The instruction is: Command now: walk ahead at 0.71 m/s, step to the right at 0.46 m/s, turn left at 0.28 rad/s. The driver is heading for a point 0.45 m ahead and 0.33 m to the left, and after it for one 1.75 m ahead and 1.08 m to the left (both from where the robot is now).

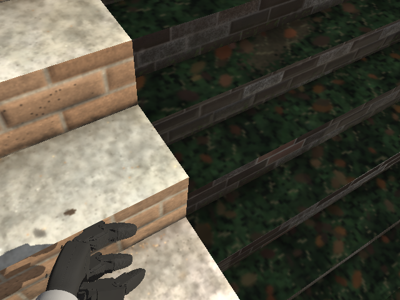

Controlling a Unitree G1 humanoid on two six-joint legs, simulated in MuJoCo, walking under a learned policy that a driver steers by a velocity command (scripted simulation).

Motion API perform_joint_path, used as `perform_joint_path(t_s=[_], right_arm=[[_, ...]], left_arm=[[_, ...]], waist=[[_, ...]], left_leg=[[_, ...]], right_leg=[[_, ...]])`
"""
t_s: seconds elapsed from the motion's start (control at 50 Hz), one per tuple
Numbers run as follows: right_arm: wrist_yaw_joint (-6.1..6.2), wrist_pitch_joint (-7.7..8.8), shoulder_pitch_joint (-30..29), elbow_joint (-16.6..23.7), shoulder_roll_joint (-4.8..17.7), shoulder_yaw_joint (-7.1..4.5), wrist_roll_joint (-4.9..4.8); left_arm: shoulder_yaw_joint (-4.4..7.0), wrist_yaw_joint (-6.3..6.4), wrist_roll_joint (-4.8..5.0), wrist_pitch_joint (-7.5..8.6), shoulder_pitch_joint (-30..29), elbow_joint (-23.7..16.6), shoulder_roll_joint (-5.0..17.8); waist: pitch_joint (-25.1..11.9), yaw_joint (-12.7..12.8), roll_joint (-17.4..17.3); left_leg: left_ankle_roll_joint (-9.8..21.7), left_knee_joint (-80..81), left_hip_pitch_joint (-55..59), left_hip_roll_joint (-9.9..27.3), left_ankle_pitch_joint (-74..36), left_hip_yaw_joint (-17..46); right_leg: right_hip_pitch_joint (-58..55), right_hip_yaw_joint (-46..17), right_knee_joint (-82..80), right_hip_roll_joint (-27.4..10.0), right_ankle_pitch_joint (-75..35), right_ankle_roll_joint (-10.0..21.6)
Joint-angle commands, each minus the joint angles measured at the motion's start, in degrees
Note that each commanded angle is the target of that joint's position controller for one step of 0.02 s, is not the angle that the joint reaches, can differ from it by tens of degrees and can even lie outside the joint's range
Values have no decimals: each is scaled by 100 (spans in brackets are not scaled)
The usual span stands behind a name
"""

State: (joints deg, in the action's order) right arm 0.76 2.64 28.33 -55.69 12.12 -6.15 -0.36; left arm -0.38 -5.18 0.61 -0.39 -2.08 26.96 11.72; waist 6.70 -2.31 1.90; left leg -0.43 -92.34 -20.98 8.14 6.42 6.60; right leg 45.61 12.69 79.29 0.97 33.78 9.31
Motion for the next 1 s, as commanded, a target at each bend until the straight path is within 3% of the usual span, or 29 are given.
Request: perform_joint_path(t_s=[0.02,0.04,0.06,0.08,0.1,0.14,0.2,0.24,0.28,0.34,0.38,0.42,0.5,0.56,0.58,0.6,0.62,0.66,0.74,0.78,0.8,0.84,0.88,0.9,0.92,0.94,0.96,0.98,1.0], right_arm=[[213,-67,-1924,1776,66,0,301],[192,-51,-2379,1803,254,13,454],[178,-119,-1679,1763,458,-157,259],[143,-231,-1605,1673,664,-206,122],[61,-262,-1734,1755,629,-133,4],[78,-288,-2284,1839,716,-49,-50],[18,-525,-2243,1789,447,76,76],[69,-692,-2454,1770,328,177,115],[102,-826,-2125,1577,520,111,178],[255,-974,-2123,1565,809,12,148],[265,-996,-2325,1700,794,49,167],[201,-953,-3300,2049,921,31,242],[182,-808,-2629,1810,989,-4,329],[226,-746,-2389,1594,935,-111,452],[342,-885,-2715,1803,676,-116,505],[393,-953,-2315,1864,617,-100,443],[425,-939,-2151,1910,782,-137,450],[508,-843,-1919,1828,982,-222,507],[360,-689,-1703,1653,573,-121,514],[312,-754,-1177,1554,581,-111,617],[366,-864,-181,1411,825,-171,484],[371,-946,26,1588,1368,-337,570],[257,-839,796,1548,1625,-453,548],[341,-758,1459,1533,1775,-570,467],[290,-663,1154,1496,1314,-427,254],[98,-656,-470,1579,479,-80,308],[154,-520,-2113,2136,345,-8,475],[183,-398,-2206,2347,644,-9,521],[202,-372,-1729,2156,941,-277,154]], left_arm=[[505,301,121,605,1123,273,991],[337,329,224,622,1530,490,573],[306,481,62,625,1583,485,508],[278,595,-45,606,1921,519,417],[322,688,-122,673,2196,656,666],[234,721,-293,748,2363,586,392],[10,591,-375,676,2386,566,-27],[-135,436,-473,543,2403,582,-208],[-213,282,-394,526,2780,681,-199],[-110,182,-388,649,2863,398,329],[-38,353,-270,667,2913,382,515],[72,615,-238,572,3444,530,641],[225,980,-107,246,3827,666,934],[317,922,-57,381,3605,611,1015],[317,871,-96,431,3409,450,1001],[313,849,-256,524,3022,145,1093],[310,837,-323,581,2912,106,1035],[336,821,-367,618,2738,141,1013],[361,1065,-338,538,2951,292,1198],[284,1067,-330,568,2526,136,1234],[346,1020,-189,602,1944,63,1299],[430,948,-32,604,1659,264,1447],[691,1090,137,536,1359,495,1973],[906,1151,280,440,922,503,2543],[855,1229,365,381,1132,601,2517],[566,1122,202,396,1768,516,1798],[445,819,39,569,2344,240,1507],[213,552,-321,742,3077,277,764],[191,485,-630,510,2949,452,800]], waist=[[-1858,1025,-117],[-1044,1342,69],[-1533,1028,-252],[-1803,1153,-508],[-1916,1093,-549],[-1576,1284,-947],[-1087,951,-103],[-792,837,500],[-791,639,858],[-830,663,821],[-876,623,603],[-507,1098,459],[-1106,881,729],[-755,830,-467],[-338,813,-325],[-424,682,698],[-610,625,841],[-931,539,-74],[-1189,428,-1213],[-1151,177,-779],[-1165,-254,15],[-547,-497,552],[-545,-1021,-65],[-663,-1759,-719],[-955,-1747,-2520],[-1085,-837,-3593],[-242,380,-1277],[-671,1361,1786],[-625,1054,2998]], left_leg=[[260,-4227,-3083,-456,80,-299],[329,-3217,-2807,-807,902,-659],[228,-2999,-3094,-1025,1377,-541],[150,-2317,-3089,-1040,1862,-522],[102,-1789,-3239,-1015,1994,-469],[185,-604,-2800,-981,1930,-531],[22,835,-1924,-904,983,-656],[-27,1605,-963,-1183,1008,-1401],[61,1209,-320,-1221,824,-1702],[80,279,-960,-1029,1289,-1636],[97,1103,-754,-1081,1582,-1755],[86,2952,-506,-1355,2153,-1955],[415,5037,-101,-1238,2585,-1628],[626,5476,640,-1393,1589,-2058],[562,4101,470,-1276,1481,-1669],[394,3040,196,-1154,1843,-1723],[283,2442,-254,-940,2110,-1712],[235,1696,-1312,-593,2208,-1532],[269,244,-2879,-257,1255,-1272],[129,203,-2695,-168,689,-1131],[140,549,-1843,-152,819,-1359],[453,2031,-811,-403,1278,-2166],[986,4700,991,-1172,1852,-3332],[1640,5691,1144,-1133,1685,-3103],[1793,6441,645,-1010,685,-2966],[1535,7000,516,-504,-1268,-2178],[1251,5748,-2040,-20,-2099,-257],[630,4289,-2741,-704,-611,-765],[389,1711,-3406,-1024,2376,-883]], right_leg=[[-3373,-4028,-5101,-2443,-2672,329],[-3410,-3663,-4708,-1330,-5285,278],[-4555,-3431,-4328,-1633,-6350,608],[-5280,-3319,-4461,-1732,-6778,676],[-5791,-3043,-4618,-1773,-6670,578],[-5483,-2561,-5477,-1770,-7070,102],[-4501,-1415,-6525,-1281,-5701,-571],[-3597,-630,-6616,-695,-6541,-944],[-3038,-507,-6457,-679,-6582,-1160],[-3239,-544,-5825,-1025,-7961,-1316],[-3254,-424,-5500,-966,-8415,-1391],[-3429,-519,-5794,-803,-7434,-1468],[-4760,-639,-5022,-1104,-7565,-1173],[-3662,-292,-4974,-786,-4753,-1430],[-2855,-519,-5464,-942,-4536,-1929],[-2639,-612,-6202,-1277,-5049,-2086],[-3074,-528,-6396,-1443,-5354,-1895],[-4082,-355,-6229,-1721,-6160,-1457],[-5116,-250,-6194,-2344,-5821,-1220],[-4726,228,-6296,-2169,-5236,-1593],[-4177,711,-6819,-1906,-5045,-2259],[-3431,1589,-7388,-1247,-6355,-2978],[-3173,2252,-6532,-531,-9270,-3934],[-3499,2243,-4138,-142,-9751,-4202],[-4116,1426,-2102,-395,-6380,-3145],[-3711,562,-1117,-689,836,-1790],[-4081,-1677,-2271,-1545,1134,-1375],[-5658,-1290,-6376,-1934,-888,-876],[-5811,-627,-5808,-1745,-1422,-256]])
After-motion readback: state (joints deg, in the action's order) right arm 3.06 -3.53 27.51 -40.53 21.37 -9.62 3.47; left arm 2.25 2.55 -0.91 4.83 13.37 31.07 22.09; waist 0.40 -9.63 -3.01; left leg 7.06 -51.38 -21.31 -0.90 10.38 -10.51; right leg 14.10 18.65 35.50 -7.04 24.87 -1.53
